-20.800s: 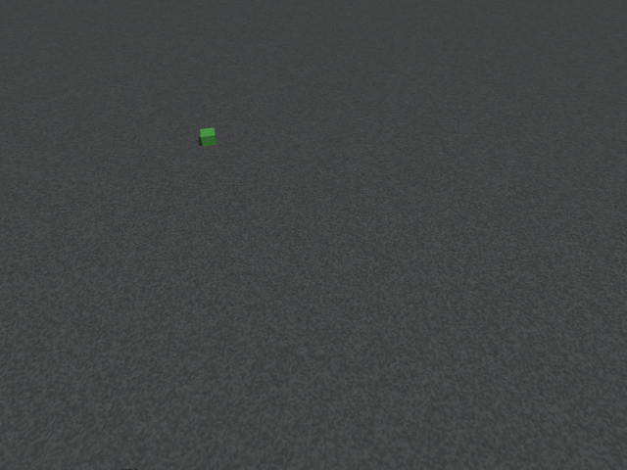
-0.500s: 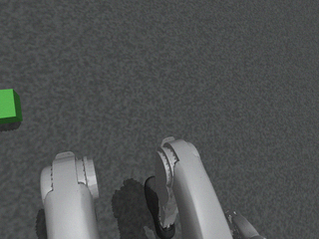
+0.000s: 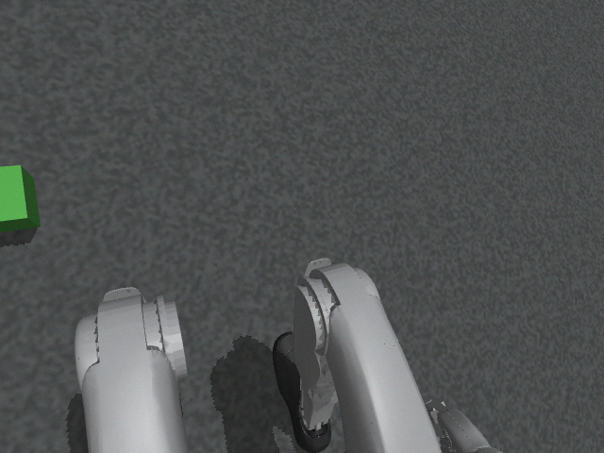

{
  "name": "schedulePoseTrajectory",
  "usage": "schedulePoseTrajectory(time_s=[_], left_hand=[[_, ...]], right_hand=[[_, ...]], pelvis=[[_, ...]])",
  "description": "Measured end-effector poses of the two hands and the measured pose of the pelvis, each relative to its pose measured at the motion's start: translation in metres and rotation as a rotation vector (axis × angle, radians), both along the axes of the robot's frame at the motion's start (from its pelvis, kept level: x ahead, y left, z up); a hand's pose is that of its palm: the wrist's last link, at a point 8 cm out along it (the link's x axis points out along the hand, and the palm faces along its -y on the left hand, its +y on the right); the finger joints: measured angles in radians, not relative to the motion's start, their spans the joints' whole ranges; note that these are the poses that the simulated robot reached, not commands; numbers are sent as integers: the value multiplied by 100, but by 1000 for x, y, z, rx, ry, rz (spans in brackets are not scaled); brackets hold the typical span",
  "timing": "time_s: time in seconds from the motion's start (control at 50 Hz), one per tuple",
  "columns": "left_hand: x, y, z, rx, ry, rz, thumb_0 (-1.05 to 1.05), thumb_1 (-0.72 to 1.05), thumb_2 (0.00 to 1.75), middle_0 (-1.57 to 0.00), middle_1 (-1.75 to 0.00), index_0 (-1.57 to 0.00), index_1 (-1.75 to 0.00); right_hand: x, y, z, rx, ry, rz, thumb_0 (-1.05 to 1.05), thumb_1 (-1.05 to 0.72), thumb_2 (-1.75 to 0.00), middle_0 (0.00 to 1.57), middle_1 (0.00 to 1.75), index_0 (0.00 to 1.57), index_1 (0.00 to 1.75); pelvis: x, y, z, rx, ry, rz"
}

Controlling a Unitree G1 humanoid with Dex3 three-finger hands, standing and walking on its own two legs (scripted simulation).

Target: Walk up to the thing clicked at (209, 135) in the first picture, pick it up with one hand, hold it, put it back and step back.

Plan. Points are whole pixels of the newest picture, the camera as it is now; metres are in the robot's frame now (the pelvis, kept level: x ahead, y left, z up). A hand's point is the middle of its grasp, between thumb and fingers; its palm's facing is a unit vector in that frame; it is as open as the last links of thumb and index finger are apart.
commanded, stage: rise first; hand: left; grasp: from above
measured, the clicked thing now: out of the picture +0.46 +0.37 -0.29
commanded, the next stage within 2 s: approach in 0.64 s
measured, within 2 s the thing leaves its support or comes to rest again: neither
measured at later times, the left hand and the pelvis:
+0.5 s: hand out of the picture +0.41 +0.40 -0.17, palm faces -0.45 -0.12 -0.88, open 12.4 cm; pelvis +0.00 +0.00 +0.00, yaw +0 degrees
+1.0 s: hand out of the picture +0.44 +0.37 -0.17, palm faces -0.41 -0.08 -0.91, open 12.5 cm; pelvis +0.00 +0.00 +0.00, yaw +0 degrees
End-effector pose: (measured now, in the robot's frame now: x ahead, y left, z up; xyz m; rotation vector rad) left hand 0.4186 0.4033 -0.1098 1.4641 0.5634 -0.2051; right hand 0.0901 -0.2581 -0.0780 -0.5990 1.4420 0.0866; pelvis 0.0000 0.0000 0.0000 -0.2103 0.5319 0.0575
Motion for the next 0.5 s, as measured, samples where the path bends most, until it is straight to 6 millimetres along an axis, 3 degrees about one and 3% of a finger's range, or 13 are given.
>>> schedulePoseTrajectory(time_s=[0.5], left_hand=[[1, -1, 2, 2, -13, 7, 0, -24, 77, -38, -71, -37, -72]], right_hand=[[0, -1, 1, 1, -11, 0, 0, -90, -89, 20, 30, 21, 29]], pelvis=[[-1, -1, 0, 3, -4, 0]])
